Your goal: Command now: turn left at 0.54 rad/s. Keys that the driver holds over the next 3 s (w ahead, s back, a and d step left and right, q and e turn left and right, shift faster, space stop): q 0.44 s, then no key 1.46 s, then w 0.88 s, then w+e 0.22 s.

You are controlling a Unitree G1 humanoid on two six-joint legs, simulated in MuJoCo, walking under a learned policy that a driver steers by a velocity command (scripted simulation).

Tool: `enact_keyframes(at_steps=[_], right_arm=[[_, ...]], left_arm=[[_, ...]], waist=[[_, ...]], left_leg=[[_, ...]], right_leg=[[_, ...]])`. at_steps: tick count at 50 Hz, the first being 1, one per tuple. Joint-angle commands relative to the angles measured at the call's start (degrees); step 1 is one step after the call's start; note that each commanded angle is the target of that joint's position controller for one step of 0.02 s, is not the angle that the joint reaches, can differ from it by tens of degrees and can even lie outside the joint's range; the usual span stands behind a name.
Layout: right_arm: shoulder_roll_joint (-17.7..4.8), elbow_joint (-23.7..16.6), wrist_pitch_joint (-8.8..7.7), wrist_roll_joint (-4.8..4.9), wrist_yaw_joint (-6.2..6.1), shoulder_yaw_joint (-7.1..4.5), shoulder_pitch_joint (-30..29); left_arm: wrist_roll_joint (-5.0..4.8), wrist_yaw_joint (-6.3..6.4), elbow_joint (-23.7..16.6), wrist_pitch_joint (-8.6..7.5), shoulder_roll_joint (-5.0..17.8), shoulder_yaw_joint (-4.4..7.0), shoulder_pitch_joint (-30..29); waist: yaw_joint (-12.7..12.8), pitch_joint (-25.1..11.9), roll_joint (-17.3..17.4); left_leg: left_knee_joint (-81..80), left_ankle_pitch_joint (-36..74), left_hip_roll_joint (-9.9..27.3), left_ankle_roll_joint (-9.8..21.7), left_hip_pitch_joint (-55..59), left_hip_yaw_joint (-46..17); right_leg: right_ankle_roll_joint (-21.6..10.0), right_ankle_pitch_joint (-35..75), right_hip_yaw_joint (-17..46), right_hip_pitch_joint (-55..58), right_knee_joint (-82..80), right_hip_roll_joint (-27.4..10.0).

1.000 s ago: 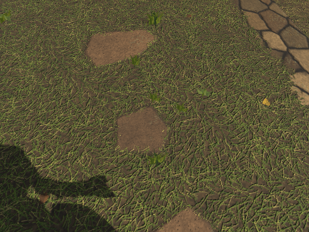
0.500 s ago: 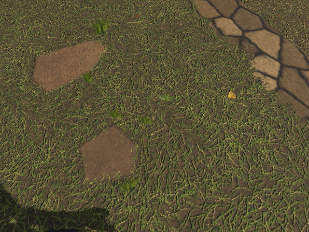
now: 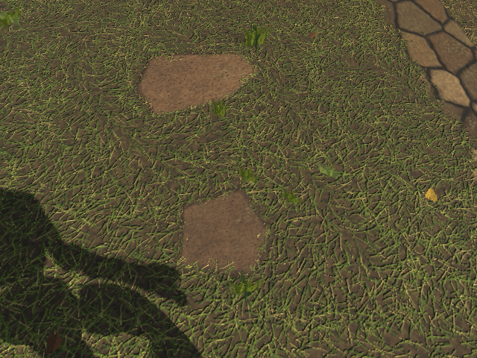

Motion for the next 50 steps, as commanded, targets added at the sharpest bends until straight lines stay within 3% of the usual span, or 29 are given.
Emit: enact_keyframes(at_steps=[1,6,9,10,11,12,13,15,16,19,23,27,29,30,31,32,33,34,36,38,40,44,46,47,48,49,50], right_arm=[[-11.1,-3.7,0.09,0.06,-0.47,-3.03,-0.4],[-11.2,-5.2,0.96,0.33,0.16,-3.21,-3.5],[-10.0,-6.4,1.53,1.18,-0.35,-2.74,-6.5],[-7.6,-6.8,1.50,0.54,-0.44,-2.06,-4.6],[-4.8,-7.1,1.06,0.06,-0.14,-1.42,-0.6],[-9.6,-6.9,0.53,-0.18,-0.04,-2.79,-0.4],[-12.9,-5.9,0.62,0.30,0.06,-4.05,0.0],[-11.4,-4.7,1.81,0.29,-0.13,-4.26,0.3],[-9.9,-5.1,2.17,0.34,0.06,-3.89,-0.2],[-7.2,-7.9,1.98,1.01,0.65,-2.78,-4.5],[-5.5,-10.0,1.77,0.34,1.60,-1.63,-6.2],[-6.1,-9.7,2.08,0.10,2.10,-1.62,-4.0],[-5.9,-8.1,2.16,-0.07,2.40,-1.78,-0.3],[-7.2,-7.7,2.17,-0.20,2.20,-2.15,0.9],[-11.1,-8.0,2.17,-0.25,1.47,-2.95,2.3],[-13.1,-9.5,1.66,-1.86,1.31,-2.60,0.1],[-9.7,-9.2,0.41,-2.63,1.79,-1.85,0.5],[-8.5,-8.3,-0.55,-2.54,1.95,-1.29,-1.7],[-7.9,-7.9,-1.45,-1.46,1.78,-1.19,-5.6],[-6.0,-7.0,-1.77,-1.53,1.45,-0.34,-6.4],[-5.0,-6.1,-1.83,-1.47,1.31,-0.09,-7.1],[-6.0,-3.9,-1.34,-1.51,1.38,-0.27,-6.6],[-5.2,-2.9,-1.24,-1.07,1.47,0.13,-7.7],[-4.6,-2.2,-1.22,-0.65,1.54,0.44,-7.9],[-3.8,-1.2,-1.55,-0.84,1.69,0.74,-6.0],[-3.4,-0.7,-1.95,-1.92,1.99,0.87,-4.2],[-3.2,-0.2,-2.00,-1.95,2.08,0.63,-2.4]], left_arm=[[-0.27,-0.48,-4.0,-1.32,3.0,0.21,-3.6],[-0.68,-1.54,-3.0,-2.40,4.6,0.47,-1.1],[-0.53,-2.27,-0.9,-3.29,5.6,1.01,4.3],[0.29,-2.03,-0.8,-3.18,8.6,1.70,6.0],[1.29,-1.53,-1.5,-2.51,12.9,2.26,3.9],[2.71,-1.80,-2.0,-2.60,10.9,1.78,4.1],[2.38,-1.71,-2.9,-2.85,7.9,0.79,1.8],[0.79,-1.28,-3.4,-2.71,5.3,-0.07,-1.6],[0.48,-0.95,-3.1,-2.56,5.3,-0.30,-1.4],[1.02,0.00,-1.9,-1.83,6.6,-0.14,2.5],[0.80,-0.23,-1.5,-1.18,9.4,0.64,3.4],[-0.38,-1.65,-0.8,-0.97,11.0,0.85,3.0],[-1.51,-1.92,-0.3,-0.94,10.5,0.46,1.6],[-1.50,-2.13,1.2,-1.16,8.5,-0.26,4.4],[0.80,-2.61,1.3,-1.55,4.9,-1.56,6.7],[1.98,-2.45,-0.7,-1.70,2.3,-2.52,5.0],[0.85,-1.78,-0.7,-1.22,6.8,-1.19,2.0],[-0.14,-1.70,-0.3,-0.81,7.8,-0.66,2.5],[0.11,-0.98,1.8,-0.07,8.1,-0.08,4.3],[0.21,-0.89,2.8,0.09,7.0,-0.24,5.9],[0.01,-0.94,3.3,0.03,5.2,-0.85,6.2],[0.00,-1.04,3.2,-0.17,4.7,-1.56,4.1],[-0.03,-1.25,4.3,-0.39,4.6,-1.67,5.9],[0.41,-1.44,5.1,-0.64,4.2,-1.91,7.3],[1.24,-1.50,5.4,-0.87,5.4,-1.91,7.7],[1.37,-1.35,5.2,-0.95,8.5,-1.50,7.9],[0.50,-1.55,6.3,-1.03,9.9,-1.04,6.3]], waist=[[-0.9,-7.2,9.3],[-0.3,-7.1,11.0],[2.9,-7.9,9.9],[2.1,-9.9,4.0],[-1.9,-9.0,-11.7],[-0.1,-8.7,-12.2],[-0.8,-7.1,-7.5],[-1.2,-4.5,-6.1],[-0.6,-3.7,-6.7],[2.3,-3.9,-8.2],[3.7,-6.2,-8.2],[2.9,-6.3,-8.7],[0.2,-6.3,-7.8],[-0.1,-6.6,-5.2],[1.2,-9.9,5.9],[1.7,-9.9,16.9],[-1.4,-10.3,10.9],[0.2,-8.0,10.5],[1.3,-5.7,9.7],[2.4,-6.1,8.6],[2.4,-6.5,8.5],[0.6,-5.8,8.6],[1.9,-5.3,8.0],[3.3,-4.9,7.0],[3.0,-5.2,4.8],[1.1,-5.7,0.1],[-1.4,-5.4,-5.7]], left_leg=[[-3.7,22.0,12.8,9.8,10.7,-14.9],[-2.1,23.1,11.8,9.4,7.4,-20.4],[2.0,16.8,7.8,5.2,4.0,-21.0],[8.5,5.1,4.4,2.3,-2.0,-17.5],[19.5,-19.8,-5.6,-1.5,-13.9,-7.2],[32.6,-26.9,-3.8,-4.2,-18.0,-4.7],[39.4,-23.0,-1.3,-5.2,-18.1,-4.9],[43.2,-15.9,0.0,-7.0,-19.5,-3.3],[44.0,-13.7,0.3,-7.9,-20.1,-2.5],[37.4,-10.6,1.7,-9.2,-21.5,1.3],[26.2,-11.1,4.2,-9.0,-15.5,3.9],[14.8,-9.3,2.5,-6.7,-6.5,6.9],[1.6,0.4,1.2,-4.0,1.3,8.3],[-4.7,7.6,1.4,-2.2,7.9,6.7],[-5.4,25.3,10.8,0.5,17.7,-5.3],[-4.8,34.4,23.3,11.5,15.8,-18.7],[-5.7,30.1,23.4,16.3,11.1,-18.1],[-6.1,26.5,20.1,14.4,8.9,-13.3],[-6.5,21.4,15.9,9.9,8.1,-9.0],[-6.5,26.4,14.2,9.7,5.7,-5.9],[-6.3,24.2,13.0,9.3,6.5,-4.4],[-6.1,18.3,13.5,10.0,6.0,-6.5],[-5.5,14.3,12.8,9.1,4.3,-7.0],[-5.1,11.1,11.6,7.4,2.6,-6.3],[-4.8,7.8,10.0,4.7,0.6,-5.7],[-2.7,3.3,6.8,2.2,-1.1,-3.2],[-4.0,0.6,3.5,0.3,1.3,0.3]], right_leg=[[0.7,0.7,0.9,-2.3,-7.3,0.1],[-0.2,0.2,1.1,5.7,-16.9,1.4],[-2.4,13.6,0.4,16.4,-33.2,0.2],[-5.4,18.7,6.9,24.1,-34.3,-8.1],[-13.2,34.6,19.8,28.8,-33.5,-19.4],[-20.6,36.0,25.9,25.1,-34.6,-26.1],[-20.5,32.4,21.1,22.9,-34.6,-23.8],[-16.3,24.8,11.6,21.5,-34.4,-17.2],[-16.3,25.8,9.2,21.2,-34.5,-16.2],[-17.6,28.2,4.8,25.0,-35.4,-15.8],[-18.3,31.1,1.8,26.5,-34.7,-17.7],[-17.6,32.8,0.5,23.7,-32.6,-18.3],[-14.9,30.0,-0.9,21.2,-28.5,-17.2],[-11.4,25.2,-2.7,17.4,-25.2,-15.3],[-5.8,10.1,-7.6,9.4,-15.0,-10.9],[-1.7,-15.1,-8.2,0.2,-6.5,-4.7],[-0.7,-18.2,-3.0,1.1,2.3,-5.6],[-0.9,-15.6,-1.9,0.7,5.5,-6.0],[-0.7,-9.5,-1.1,-0.6,5.7,-6.4],[0.1,-4.8,-1.3,3.3,5.7,-5.7],[0.4,-2.6,-1.7,5.3,-0.6,-5.9],[0.0,-2.6,-2.7,10.4,-12.9,-5.3],[-0.9,2.6,-3.4,14.6,-21.1,-4.7],[-1.8,10.3,-3.8,18.6,-28.9,-4.4],[-2.8,18.4,-1.4,23.0,-31.5,-5.9],[-4.4,27.4,1.9,25.5,-30.1,-9.7],[-6.8,20.2,0.9,20.8,-28.0,-9.3]])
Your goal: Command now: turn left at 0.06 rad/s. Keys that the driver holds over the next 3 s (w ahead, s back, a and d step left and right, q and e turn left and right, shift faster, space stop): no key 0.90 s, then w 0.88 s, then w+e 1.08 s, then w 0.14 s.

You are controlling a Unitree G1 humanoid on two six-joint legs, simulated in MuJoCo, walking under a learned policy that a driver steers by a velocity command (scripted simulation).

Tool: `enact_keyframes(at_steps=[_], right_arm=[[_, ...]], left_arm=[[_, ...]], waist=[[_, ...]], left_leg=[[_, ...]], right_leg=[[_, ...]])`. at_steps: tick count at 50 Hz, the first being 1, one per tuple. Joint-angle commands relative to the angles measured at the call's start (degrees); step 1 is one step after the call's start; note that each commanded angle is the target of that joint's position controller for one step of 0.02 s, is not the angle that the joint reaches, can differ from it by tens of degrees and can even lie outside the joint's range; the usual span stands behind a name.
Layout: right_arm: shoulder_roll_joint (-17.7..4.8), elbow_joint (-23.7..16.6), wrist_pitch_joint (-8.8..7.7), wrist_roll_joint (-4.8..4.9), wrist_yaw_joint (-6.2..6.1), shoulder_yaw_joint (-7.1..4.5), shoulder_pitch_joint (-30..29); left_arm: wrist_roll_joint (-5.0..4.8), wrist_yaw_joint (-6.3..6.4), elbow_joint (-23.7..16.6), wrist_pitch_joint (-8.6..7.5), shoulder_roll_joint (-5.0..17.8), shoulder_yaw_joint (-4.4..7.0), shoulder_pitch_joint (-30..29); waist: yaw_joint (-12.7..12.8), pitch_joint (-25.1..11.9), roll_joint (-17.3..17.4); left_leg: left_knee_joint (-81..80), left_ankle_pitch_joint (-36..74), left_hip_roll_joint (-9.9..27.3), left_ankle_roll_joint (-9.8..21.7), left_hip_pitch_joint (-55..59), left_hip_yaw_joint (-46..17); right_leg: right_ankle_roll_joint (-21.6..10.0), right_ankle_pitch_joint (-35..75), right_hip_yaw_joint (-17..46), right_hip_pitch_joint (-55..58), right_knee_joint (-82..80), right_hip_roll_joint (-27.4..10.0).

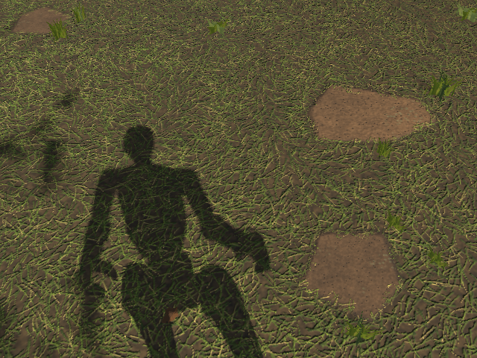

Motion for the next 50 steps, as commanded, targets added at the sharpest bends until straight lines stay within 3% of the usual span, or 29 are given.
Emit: enact_keyframes(at_steps=[1,3,6,15,28,45,47,49,50], right_arm=[[-8.2,-1.4,-0.79,-0.67,-0.12,-1.93,0.5],[-7.8,-1.0,-0.14,0.00,-0.77,-2.10,-1.2],[-7.6,0.7,0.48,0.02,-1.06,-2.18,0.1],[-7.6,5.8,0.29,0.30,-1.37,-2.26,1.7],[-7.6,10.9,0.15,0.51,-1.90,-1.80,3.2],[-6.2,14.3,0.12,0.62,-2.06,-1.10,5.0],[-6.1,15.1,0.31,1.00,-2.22,-1.18,6.3],[-7.0,14.5,0.05,1.40,-2.35,-1.57,6.4],[-6.9,14.2,-0.55,1.48,-2.25,-1.59,6.4]], left_arm=[[-0.35,-0.43,-1.8,-1.15,8.0,1.52,-1.2],[0.39,-0.48,-0.9,-1.89,6.7,0.95,-1.8],[0.14,-0.27,0.9,-2.50,6.1,0.52,-0.6],[0.00,0.42,3.8,-1.95,5.8,-0.13,-0.6],[-0.02,0.56,6.9,-1.67,4.9,-0.77,0.3],[-0.07,0.96,9.1,-1.63,3.6,-1.39,3.7],[-0.48,1.15,9.9,-1.42,3.3,-1.33,5.3],[-0.85,1.38,8.8,-1.64,4.0,-0.99,4.6],[-0.94,1.31,8.3,-2.19,3.8,-1.01,4.6]], waist=[[-1.4,-3.9,-4.0],[-1.1,-3.3,-3.2],[-0.8,-3.1,-2.2],[-0.5,-2.2,0.8],[-0.7,-1.8,0.6],[-0.8,-0.9,0.9],[-0.9,-1.4,1.1],[-1.1,3.3,1.3],[-1.1,5.3,1.6]], left_leg=[[-5.1,2.7,4.1,-0.2,2.7,-4.2],[-4.1,6.1,4.6,0.1,3.7,-4.3],[-4.4,8.8,4.7,0.5,3.6,-4.4],[-4.8,10.5,4.5,-0.5,3.3,-3.7],[-4.8,10.6,4.6,-0.7,3.4,-3.2],[-5.0,9.0,4.3,-0.8,2.3,-2.5],[-4.7,-7.1,2.8,-0.1,1.6,-1.4],[-4.7,-24.4,3.3,1.9,-3.9,-3.0],[-5.1,-27.2,4.3,2.9,-5.7,-4.7]], right_leg=[[-4.7,9.3,3.5,0.5,-5.0,-3.3],[-3.2,8.8,2.9,-0.9,-6.0,-2.3],[-2.4,10.2,2.0,0.3,-5.6,-1.6],[-2.8,9.9,1.3,1.1,-5.5,-0.5],[-2.7,9.5,0.6,0.5,-5.8,0.6],[-2.7,7.8,0.2,-0.7,-5.9,1.3],[-3.6,-6.6,-1.2,-1.4,-5.0,2.9],[-5.5,-22.1,0.0,-6.7,-4.0,2.8],[-6.3,-24.3,1.0,-8.7,-3.6,2.2]])
Over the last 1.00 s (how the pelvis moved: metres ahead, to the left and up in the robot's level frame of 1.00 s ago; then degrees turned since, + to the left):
0.01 0.01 -0.01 22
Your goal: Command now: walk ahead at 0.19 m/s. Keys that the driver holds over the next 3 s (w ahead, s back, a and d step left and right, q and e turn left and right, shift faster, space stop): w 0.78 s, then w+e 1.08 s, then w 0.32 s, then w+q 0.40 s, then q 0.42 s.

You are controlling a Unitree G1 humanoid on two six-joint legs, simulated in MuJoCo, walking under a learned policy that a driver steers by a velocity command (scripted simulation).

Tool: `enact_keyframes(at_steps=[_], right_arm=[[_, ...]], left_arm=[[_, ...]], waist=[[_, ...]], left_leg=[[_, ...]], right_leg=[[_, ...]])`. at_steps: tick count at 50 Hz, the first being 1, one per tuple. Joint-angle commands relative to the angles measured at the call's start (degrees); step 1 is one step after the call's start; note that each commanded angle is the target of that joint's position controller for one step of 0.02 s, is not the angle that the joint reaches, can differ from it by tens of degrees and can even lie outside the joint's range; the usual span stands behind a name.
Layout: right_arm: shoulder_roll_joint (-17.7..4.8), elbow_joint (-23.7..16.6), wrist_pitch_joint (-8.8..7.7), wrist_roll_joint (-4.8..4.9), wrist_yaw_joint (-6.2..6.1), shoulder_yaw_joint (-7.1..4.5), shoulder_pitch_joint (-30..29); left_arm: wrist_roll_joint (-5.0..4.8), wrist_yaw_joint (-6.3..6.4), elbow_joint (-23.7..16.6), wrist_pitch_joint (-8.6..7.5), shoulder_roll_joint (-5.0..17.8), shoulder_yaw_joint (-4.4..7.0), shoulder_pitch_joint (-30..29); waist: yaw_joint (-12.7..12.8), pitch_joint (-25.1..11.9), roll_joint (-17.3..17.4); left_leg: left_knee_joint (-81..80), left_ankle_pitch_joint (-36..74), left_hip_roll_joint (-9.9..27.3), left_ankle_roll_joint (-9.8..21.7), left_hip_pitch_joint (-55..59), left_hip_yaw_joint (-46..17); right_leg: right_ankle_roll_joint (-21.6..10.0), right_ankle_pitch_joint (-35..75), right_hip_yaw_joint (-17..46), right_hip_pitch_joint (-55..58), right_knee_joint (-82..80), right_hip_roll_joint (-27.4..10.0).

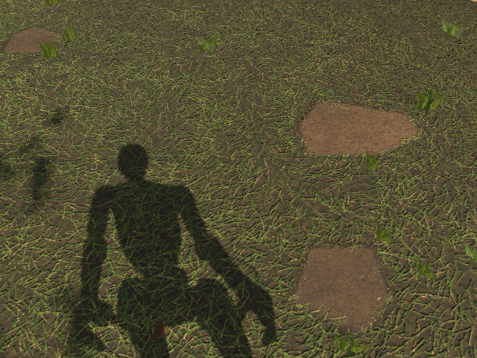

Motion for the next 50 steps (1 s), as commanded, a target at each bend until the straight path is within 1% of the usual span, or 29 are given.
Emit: enact_keyframes(at_steps=[1,3,6,8,9,10,11,12,13,14,15,18,21,23,25,27,29,30,31,32,33,34,35,36,37,39,42,46,50], right_arm=[[-7.0,-2.1,-1.74,0.55,0.01,-1.35,1.5],[-7.4,-1.7,-3.25,1.03,0.57,-1.67,4.6],[-10.1,-1.3,-4.33,1.28,1.20,-2.52,7.9],[-10.4,-3.1,-4.53,1.26,1.33,-2.53,4.5],[-9.7,-5.2,-4.57,1.53,1.45,-2.31,-0.6],[-7.4,-7.9,-5.10,1.68,1.63,-1.69,-6.7],[-4.5,-10.6,-6.62,0.96,1.93,-1.12,-8.7],[-5.9,-10.2,-7.64,0.37,2.13,-1.44,-7.1],[-6.0,-9.6,-8.01,1.32,2.77,-1.55,-5.3],[-5.1,-9.6,-8.06,2.17,3.19,-1.32,-5.0],[-4.9,-10.4,-8.09,2.23,3.39,-1.38,-6.8],[-2.9,-12.4,-7.48,1.32,4.08,-1.13,-9.6],[-0.1,-15.9,-6.86,0.71,4.49,0.39,-17.0],[-1.6,-17.7,-6.41,1.07,4.44,0.23,-19.8],[-4.1,-18.9,-6.23,1.45,4.50,-0.37,-20.3],[-7.0,-18.4,-6.34,1.38,4.45,-1.76,-16.2],[-10.6,-13.9,-5.75,1.73,3.85,-4.05,-0.9],[-13.7,-11.7,-5.30,1.11,3.30,-5.02,8.7],[-17.1,-10.0,-5.33,-0.04,3.81,-5.50,13.2],[-11.6,-9.9,-5.46,0.25,4.03,-4.03,11.1],[-9.5,-10.6,-5.95,0.49,3.95,-3.33,4.8],[-8.0,-11.8,-6.50,0.27,4.07,-2.78,-0.7],[-6.6,-12.1,-6.98,-0.41,4.39,-2.39,-3.5],[-5.4,-11.7,-7.29,-1.08,4.49,-1.99,-4.6],[-4.9,-11.2,-7.31,-1.00,4.65,-1.83,-4.7],[-5.7,-9.9,-7.47,-0.52,4.27,-1.89,-2.9],[-8.8,-8.8,-7.58,-0.97,2.75,-2.66,0.0],[-9.8,-8.2,-7.28,-0.69,1.65,-2.82,2.9],[-10.5,-6.9,-6.59,-0.20,1.44,-2.97,7.1]], left_arm=[[-0.48,0.08,-2.7,-1.68,6.1,1.16,0.8],[-0.67,-0.61,-3.3,-3.28,5.0,1.08,0.7],[-1.15,-1.74,-5.1,-5.19,2.5,0.69,-0.6],[-1.29,-2.12,-4.6,-5.82,2.4,0.73,2.1],[-1.36,-2.23,-2.6,-6.03,2.9,1.01,7.6],[-1.28,-2.26,0.1,-6.34,5.9,2.05,15.1],[-1.62,-2.43,3.0,-6.38,13.2,4.37,23.9],[-0.56,-2.86,2.4,-6.38,11.3,3.60,24.7],[0.21,-2.94,1.6,-6.51,7.9,2.63,22.2],[0.41,-3.11,0.5,-6.49,6.9,2.32,20.0],[0.04,-3.31,0.1,-6.19,6.4,1.94,18.5],[0.32,-2.58,-1.1,-4.78,3.1,0.58,16.6],[0.59,-1.03,-3.5,-4.67,6.0,0.85,13.3],[-0.14,-0.62,-2.7,-5.17,8.8,1.75,15.8],[-0.90,-0.63,-2.3,-5.32,8.8,2.27,16.3],[-0.46,-0.70,-2.5,-4.79,9.6,2.89,15.6],[0.50,-0.87,-3.3,-3.43,9.4,3.02,14.2],[1.39,-1.07,-4.8,-3.30,7.6,2.24,14.4],[0.81,-2.06,-5.0,-4.40,-2.8,-0.30,23.3],[-0.79,-2.52,-4.9,-6.23,2.6,0.87,18.4],[-2.67,-2.64,-7.7,-7.23,6.3,2.09,11.6],[-2.65,-2.20,-8.7,-7.66,7.1,2.19,7.9],[-1.89,-1.69,-8.8,-7.39,7.0,2.79,6.5],[-1.34,-1.47,-8.7,-6.58,6.1,3.05,8.1],[-1.18,-1.35,-8.6,-5.77,4.7,3.03,9.2],[-0.89,-1.10,-9.4,-4.66,3.8,3.13,8.3],[-0.39,-1.03,-12.0,-4.04,4.7,3.44,1.5],[-0.62,-2.03,-14.2,-4.48,4.0,3.23,-5.6],[-0.93,-3.36,-17.2,-4.58,3.1,2.55,-12.7]], waist=[[-0.5,7.7,1.4],[-1.4,6.9,2.9],[-1.4,5.4,9.4],[1.4,6.2,9.2],[4.6,6.2,7.8],[8.1,5.7,1.6],[9.5,2.7,-14.7],[8.6,1.4,-14.7],[6.1,2.5,-8.4],[4.7,3.0,-5.8],[4.1,4.8,-3.7],[2.7,5.5,-4.4],[2.9,7.4,-4.6],[2.8,7.6,-6.4],[1.6,7.7,-6.6],[-1.6,2.9,-7.8],[-9.0,-6.7,-8.4],[-11.8,-13.5,-3.6],[-6.1,-24.6,14.5],[-8.0,-21.1,11.3],[-6.1,-9.7,9.3],[-4.0,-5.4,2.7],[-2.0,-2.5,0.9],[0.4,-2.4,2.3],[1.5,-2.0,3.6],[2.3,0.2,4.0],[1.0,2.4,2.9],[-1.4,2.4,2.2],[-4.2,3.9,1.7]], left_leg=[[-8.1,-22.9,3.3,4.7,-6.0,-5.6],[-9.2,-23.0,6.3,7.0,-3.1,-10.6],[-16.7,-24.7,14.9,12.3,1.3,-24.7],[-15.9,-19.2,15.0,12.1,-4.1,-24.3],[-12.4,-12.9,12.2,10.0,-9.1,-19.0],[-1.7,-1.2,6.5,6.1,-16.8,-9.2],[19.6,4.4,-2.2,1.1,-29.3,3.0],[31.4,-11.3,-2.1,0.3,-38.1,0.4],[38.9,-11.2,0.7,1.5,-42.0,-2.6],[42.5,-7.8,2.5,2.3,-45.0,-2.4],[42.2,-4.6,4.3,2.7,-48.1,-1.2],[33.6,3.6,6.2,1.5,-41.3,2.2],[13.4,16.5,3.1,-0.6,-24.6,5.9],[7.0,19.6,1.7,-0.2,-19.1,5.8],[1.8,20.5,1.4,1.5,-18.4,4.4],[0.6,18.9,-0.6,3.5,-12.6,4.6],[0.8,17.0,-2.3,6.4,5.6,5.5],[2.9,13.9,7.1,9.5,23.0,-5.4],[-5.5,-1.7,22.9,20.5,39.7,-36.5],[-14.7,-7.6,21.7,18.9,35.2,-44.8],[-16.1,-5.4,20.2,16.1,25.4,-35.4],[-17.6,1.3,18.3,14.5,15.4,-27.5],[-18.8,7.7,16.2,13.4,7.5,-21.4],[-20.4,9.7,14.2,12.7,2.8,-17.0],[-21.9,9.7,13.2,12.8,0.0,-14.9],[-24.5,9.9,12.6,13.5,-3.9,-11.4],[-26.9,10.3,13.6,13.7,-2.4,-8.1],[-26.8,14.9,12.3,10.9,1.8,-0.9],[-25.6,16.2,13.9,9.7,9.2,3.2]], right_leg=[[-3.9,-19.1,2.4,-10.1,-5.2,-1.0],[-4.2,-15.5,2.4,-12.6,-1.5,-1.1],[-4.1,-5.9,-2.0,-15.1,7.6,1.1],[-5.9,-5.0,-1.7,-8.1,3.4,0.8],[-6.7,-3.0,-0.7,-0.3,-2.3,0.4],[-8.2,-1.4,6.7,8.9,-7.4,-3.0],[-12.2,8.0,24.1,23.3,-13.7,-12.6],[-14.8,19.8,33.7,27.9,-14.5,-19.8],[-14.7,24.0,30.7,28.1,-13.0,-20.2],[-14.1,25.9,26.5,28.1,-13.2,-19.1],[-13.1,28.2,22.2,27.4,-14.5,-18.3],[-9.9,30.9,11.8,18.9,-19.7,-13.1],[-8.9,27.2,4.0,3.5,-25.2,-8.1],[-9.2,26.9,4.4,3.5,-27.8,-10.0],[-8.3,31.9,3.8,9.1,-26.0,-11.8],[-6.7,50.1,3.0,15.3,-18.4,-13.2],[-4.4,61.8,0.5,13.5,0.9,-10.9],[-3.3,45.4,0.2,0.1,17.7,-8.5],[-0.1,-2.9,1.8,-19.4,40.9,3.6],[-1.6,-10.9,8.9,-25.4,49.1,2.9],[-2.7,-7.0,7.1,-30.3,50.8,-0.1],[-3.2,-1.2,6.0,-27.6,47.9,-3.5],[-3.1,1.9,5.0,-24.7,44.5,-5.6],[-3.1,3.7,5.5,-20.5,42.3,-7.4],[-2.9,3.9,5.3,-18.6,40.2,-7.9],[-2.0,4.2,4.2,-19.0,35.8,-8.8],[0.0,12.5,4.1,-26.1,27.8,-9.9],[0.1,24.2,2.8,-27.1,14.7,-8.0],[-0.7,25.7,0.7,-28.2,6.8,-6.2]])
Over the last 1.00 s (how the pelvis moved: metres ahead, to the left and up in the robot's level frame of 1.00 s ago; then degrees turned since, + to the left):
0.01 -0.02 0.00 0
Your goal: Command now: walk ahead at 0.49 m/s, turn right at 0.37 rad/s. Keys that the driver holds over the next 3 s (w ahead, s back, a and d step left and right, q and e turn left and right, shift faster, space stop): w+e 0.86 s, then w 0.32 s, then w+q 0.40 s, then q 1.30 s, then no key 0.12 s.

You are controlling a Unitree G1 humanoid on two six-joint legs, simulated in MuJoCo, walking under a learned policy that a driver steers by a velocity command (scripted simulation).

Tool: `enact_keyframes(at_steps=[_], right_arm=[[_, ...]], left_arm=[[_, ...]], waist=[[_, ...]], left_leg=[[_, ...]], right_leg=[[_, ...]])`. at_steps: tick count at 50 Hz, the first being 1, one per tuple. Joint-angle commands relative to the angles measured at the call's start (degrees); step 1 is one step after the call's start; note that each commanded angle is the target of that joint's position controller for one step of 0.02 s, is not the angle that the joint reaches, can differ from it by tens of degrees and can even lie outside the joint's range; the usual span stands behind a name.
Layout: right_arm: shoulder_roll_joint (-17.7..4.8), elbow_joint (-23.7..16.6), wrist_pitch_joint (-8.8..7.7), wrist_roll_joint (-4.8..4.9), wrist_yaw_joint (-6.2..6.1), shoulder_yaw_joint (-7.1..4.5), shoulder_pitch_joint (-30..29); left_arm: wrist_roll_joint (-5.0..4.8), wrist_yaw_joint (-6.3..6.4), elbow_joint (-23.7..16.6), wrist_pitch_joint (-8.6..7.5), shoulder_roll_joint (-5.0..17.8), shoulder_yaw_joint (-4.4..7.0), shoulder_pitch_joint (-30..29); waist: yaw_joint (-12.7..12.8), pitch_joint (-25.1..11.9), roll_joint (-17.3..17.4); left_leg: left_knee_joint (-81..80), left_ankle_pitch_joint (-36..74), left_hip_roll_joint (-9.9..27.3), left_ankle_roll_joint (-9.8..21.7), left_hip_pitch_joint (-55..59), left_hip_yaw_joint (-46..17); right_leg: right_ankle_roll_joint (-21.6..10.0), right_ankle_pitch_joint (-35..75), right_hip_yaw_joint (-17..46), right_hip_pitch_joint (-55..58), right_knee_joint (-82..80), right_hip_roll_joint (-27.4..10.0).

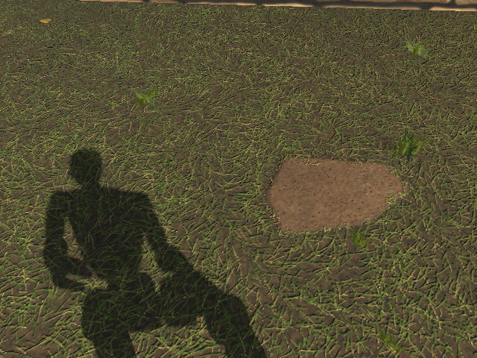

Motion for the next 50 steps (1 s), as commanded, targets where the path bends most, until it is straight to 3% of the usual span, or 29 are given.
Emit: enact_keyframes(at_steps=[1,3,5,6,7,8,9,10,11,12,13,14,17,20,23,26,29,31,32,33,34,35,36,37,38,40,43,46,50], right_arm=[[-9.0,-2.0,0.06,0.41,-0.41,-1.77,1.1],[-9.4,-1.8,1.00,0.60,-0.44,-2.04,1.7],[-10.8,-2.6,1.96,0.79,-0.64,-2.53,0.4],[-11.5,-3.3,2.48,0.72,-0.83,-2.74,-0.7],[-11.1,-4.1,3.11,0.52,-1.13,-2.57,-1.6],[-9.8,-5.7,3.10,-0.25,-1.53,-1.83,-1.0],[-1.5,-8.6,1.28,-1.66,-0.46,0.93,4.2],[-5.7,-8.8,-1.41,0.20,0.31,0.24,-0.3],[-8.7,-10.6,-2.99,2.30,0.89,-0.62,-5.4],[-8.3,-11.2,-3.71,2.16,0.74,-0.38,-7.6],[-8.4,-11.0,-3.67,0.95,0.37,-0.77,-8.3],[-8.9,-11.0,-2.93,0.40,0.16,-1.29,-7.6],[-6.8,-11.9,-0.77,-0.60,0.00,-1.34,-7.3],[-5.4,-14.4,-0.33,-0.92,-0.18,-0.96,-13.9],[-4.2,-16.3,-0.74,-0.32,0.31,-0.47,-19.8],[-5.4,-18.2,-1.13,0.42,0.74,-0.73,-23.1],[-7.7,-18.7,-1.98,0.57,1.35,-1.51,-22.4],[-9.1,-17.2,-2.61,0.47,1.26,-2.39,-16.4],[-11.0,-16.1,-2.92,-0.30,0.95,-3.24,-9.9],[-14.4,-15.4,-2.68,-0.68,0.46,-4.06,-0.5],[-17.4,-13.4,-1.80,-0.90,0.90,-4.88,2.2],[-11.0,-15.1,-1.52,0.28,1.10,-3.52,-0.2],[-7.8,-15.8,-1.13,0.45,0.84,-2.69,-2.6],[-7.3,-16.0,-0.78,-0.09,0.84,-2.29,-5.3],[-6.3,-15.6,-0.56,-0.37,0.80,-2.01,-6.8],[-5.9,-14.9,-0.84,-0.68,0.64,-1.94,-7.2],[-7.8,-13.6,-1.42,-0.15,0.60,-2.70,-6.5],[-8.9,-12.4,-1.14,-0.09,0.70,-2.98,-5.0],[-10.2,-10.9,-0.23,0.90,0.75,-2.99,-2.5]], left_arm=[[-0.22,-1.19,-5.7,-0.67,2.1,-0.12,-7.5],[-0.27,-2.11,-7.5,-0.65,2.5,-0.12,-9.1],[-0.26,-2.91,-8.7,-0.61,4.0,0.44,-7.6],[-0.23,-3.09,-8.4,-0.50,5.5,1.29,-3.7],[-0.36,-3.02,-6.4,-0.39,7.9,2.89,4.8],[-0.48,-2.24,-4.1,-0.08,13.0,5.16,15.5],[-0.66,-1.87,-3.8,0.05,19.5,6.56,18.3],[-0.21,-1.76,-5.0,-0.26,14.7,5.02,19.6],[0.47,-1.55,-5.0,-0.60,11.7,4.13,17.4],[0.46,-1.38,-6.1,-0.80,10.1,3.66,13.6],[0.68,-1.39,-7.3,-0.78,8.5,3.17,9.5],[1.23,-1.26,-8.4,-0.87,7.0,2.61,6.9],[0.60,-0.65,-9.0,-0.99,8.4,2.98,6.7],[0.06,0.55,-8.6,-0.74,10.2,3.60,9.4],[-0.09,1.02,-8.2,-0.21,10.3,3.69,11.5],[-0.42,1.05,-7.2,0.13,10.1,3.75,14.0],[-0.28,1.59,-7.4,0.80,9.8,3.83,14.0],[-0.04,1.68,-8.2,1.34,9.1,3.61,12.7],[0.27,1.44,-9.1,1.31,6.9,2.73,12.0],[1.41,1.35,-10.5,1.20,3.9,1.51,12.7],[-0.86,1.17,-12.1,0.54,1.7,0.83,21.5],[-1.55,1.44,-10.1,0.66,8.4,1.89,20.3],[-1.05,1.39,-10.9,1.01,11.0,2.65,14.0],[-0.48,1.48,-11.5,1.29,10.2,2.66,11.3],[0.10,1.30,-12.3,1.33,9.3,2.77,9.4],[-0.62,0.67,-12.9,1.86,6.9,2.56,10.1],[-0.40,0.50,-14.9,2.50,5.1,2.09,7.7],[-0.07,0.17,-16.0,2.06,3.8,1.45,5.0],[0.09,-1.24,-17.8,0.93,2.4,0.41,-2.7]], waist=[[-1.0,5.3,3.2],[-0.9,5.6,3.5],[0.9,4.1,5.0],[3.3,1.1,6.0],[7.8,-3.7,5.3],[11.7,-9.9,0.9],[7.3,-16.4,-14.3],[9.9,-21.6,-9.5],[10.5,-14.5,-7.5],[8.7,-10.2,-2.2],[6.3,-6.5,1.3],[4.1,-5.3,0.6],[2.2,-2.7,0.2],[3.8,-0.3,-0.2],[6.2,0.4,-2.5],[7.4,0.7,-3.4],[6.2,0.4,-4.4],[2.9,-1.9,-5.6],[-0.2,-7.3,-4.3],[-3.2,-15.9,3.1],[1.8,-20.1,24.4],[0.3,-14.8,15.3],[-1.1,-8.0,9.2],[0.0,-4.2,5.0],[0.9,-1.2,5.0],[2.4,-0.3,7.7],[2.6,0.6,6.4],[2.1,0.7,4.9],[-0.5,2.9,4.5]], left_leg=[[-3.9,9.8,17.8,7.9,-1.1,-3.6],[-1.0,12.5,19.4,7.0,3.5,-2.6],[5.2,26.0,20.0,5.6,5.8,-0.9],[11.9,37.5,19.6,4.7,5.5,0.6],[23.4,44.7,17.6,3.0,2.7,3.1],[40.3,35.7,15.1,0.5,-9.4,4.2],[62.2,-7.7,3.4,-3.7,-36.3,1.9],[69.9,-19.8,1.5,-2.7,-44.4,-10.4],[70.5,-15.5,4.8,-0.9,-49.5,-12.0],[66.7,-10.7,7.5,-0.1,-48.1,-11.5],[61.2,-8.0,9.4,-0.4,-44.4,-11.3],[57.8,-6.5,10.8,-0.6,-39.6,-11.8],[49.9,-3.8,10.4,-3.3,-36.3,-10.4],[36.8,6.7,8.5,-5.5,-36.9,-9.6],[24.5,17.0,5.6,-5.5,-32.1,-8.7],[19.9,18.2,4.5,-4.8,-30.3,-10.0],[17.0,12.4,4.5,-3.3,-28.8,-11.4],[14.4,9.2,3.8,-1.3,-20.7,-9.8],[15.0,9.0,7.1,1.0,-9.2,-11.8],[16.2,6.3,17.4,4.2,6.3,-22.3],[9.8,-6.5,28.4,13.1,20.9,-49.8],[7.8,-16.9,27.5,11.3,17.4,-49.7],[7.2,-14.9,25.1,8.6,10.2,-39.6],[6.1,-7.5,22.7,7.5,2.9,-32.6],[4.7,-2.1,20.7,7.4,-2.1,-27.9],[1.8,2.8,18.6,7.2,-6.7,-20.9],[-0.7,9.7,19.2,8.8,-7.1,-14.8],[-1.4,15.2,18.3,9.1,-6.0,-9.7],[-1.5,16.1,16.7,7.8,-5.5,-4.2]], right_leg=[[-0.8,0.5,-1.4,-0.4,-4.4,0.9],[-2.2,-4.4,-2.3,-1.6,-6.0,1.5],[-4.1,-10.7,-5.1,2.3,-6.8,3.8],[-5.3,-12.6,-7.1,8.5,-6.9,6.1],[-6.9,-11.0,-8.6,19.8,-9.0,9.1],[-10.2,-10.6,0.4,37.4,-9.4,5.2],[-21.1,-20.6,32.7,59.0,-14.7,-9.6],[-22.3,-23.5,45.9,63.8,-23.6,-12.7],[-19.1,-18.8,37.1,59.9,-23.5,-10.9],[-17.4,-13.4,29.4,52.0,-23.3,-8.4],[-16.4,-7.2,24.0,43.2,-24.2,-6.6],[-15.7,-2.8,20.6,37.3,-25.6,-4.9],[-16.4,3.0,16.0,29.7,-28.4,-2.8],[-14.8,2.2,12.3,27.0,-29.0,-0.1],[-11.9,-3.6,10.8,24.9,-28.2,2.3],[-10.9,-6.9,14.3,27.4,-26.0,0.8],[-10.2,-6.9,19.2,32.8,-20.8,-1.4],[-8.8,-2.6,20.3,33.3,-15.3,0.1],[-7.1,-1.5,18.1,30.2,-6.3,3.3],[-4.6,-13.8,12.2,21.7,10.2,8.0],[-1.7,-39.1,7.6,0.8,26.6,13.6],[-1.1,-36.4,9.5,-5.2,33.2,8.6],[-0.8,-30.7,7.8,-6.3,34.1,6.7],[-0.4,-26.5,6.1,-3.9,32.8,4.6],[-0.3,-24.0,6.0,-2.9,30.1,3.0],[-0.3,-21.7,4.8,0.7,27.5,0.9],[0.5,-18.4,3.9,-2.0,23.4,-0.1],[0.8,-11.4,3.6,-1.9,14.5,0.5],[0.0,-3.5,-1.2,2.6,0.2,2.3]])
Over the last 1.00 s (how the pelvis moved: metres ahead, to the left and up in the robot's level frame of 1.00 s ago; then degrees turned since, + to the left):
0.44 0.00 0.01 -5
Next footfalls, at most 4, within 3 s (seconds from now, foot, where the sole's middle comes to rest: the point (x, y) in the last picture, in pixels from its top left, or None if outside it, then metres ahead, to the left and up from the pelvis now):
0.16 right None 0.27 -0.15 -0.78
0.64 left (248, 330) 0.59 -0.02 -0.78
1.16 right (369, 289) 0.69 -0.40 -0.78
1.70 left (326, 194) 1.07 -0.34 -0.78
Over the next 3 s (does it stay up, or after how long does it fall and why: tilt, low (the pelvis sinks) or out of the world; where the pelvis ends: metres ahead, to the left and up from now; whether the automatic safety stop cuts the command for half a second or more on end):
stays up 1.00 -0.41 -0.01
